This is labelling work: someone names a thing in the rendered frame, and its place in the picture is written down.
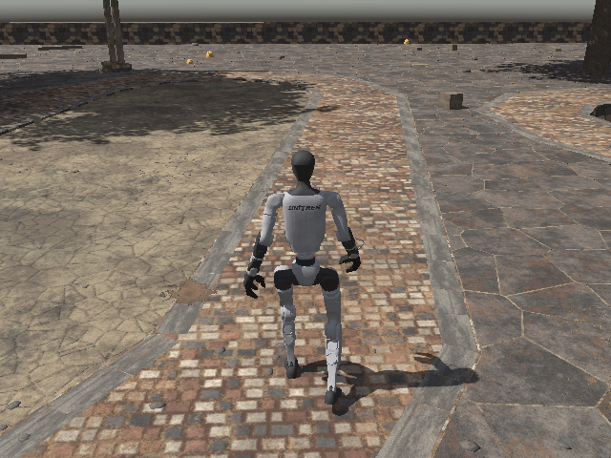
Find robot right hand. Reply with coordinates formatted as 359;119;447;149
339;255;361;273

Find robot right upper arm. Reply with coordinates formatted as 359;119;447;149
324;191;351;242

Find right robot forearm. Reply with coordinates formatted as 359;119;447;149
342;227;359;259

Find left robot thigh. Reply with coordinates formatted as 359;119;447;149
274;265;296;322

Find robot left upper arm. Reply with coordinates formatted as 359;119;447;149
259;192;284;246

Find robot left hand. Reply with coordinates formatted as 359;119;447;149
243;272;265;299

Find left robot forearm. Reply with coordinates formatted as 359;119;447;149
246;231;267;277

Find robot left shin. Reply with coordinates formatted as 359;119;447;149
281;306;296;366

